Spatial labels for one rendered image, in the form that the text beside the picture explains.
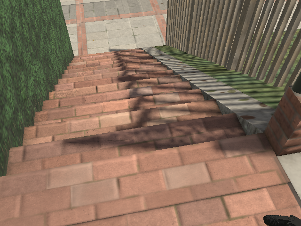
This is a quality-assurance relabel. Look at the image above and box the right robot hand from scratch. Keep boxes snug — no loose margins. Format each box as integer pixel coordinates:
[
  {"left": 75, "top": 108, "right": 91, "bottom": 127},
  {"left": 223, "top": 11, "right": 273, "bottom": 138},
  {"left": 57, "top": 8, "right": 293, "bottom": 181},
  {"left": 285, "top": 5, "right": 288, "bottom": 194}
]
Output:
[{"left": 263, "top": 215, "right": 301, "bottom": 226}]

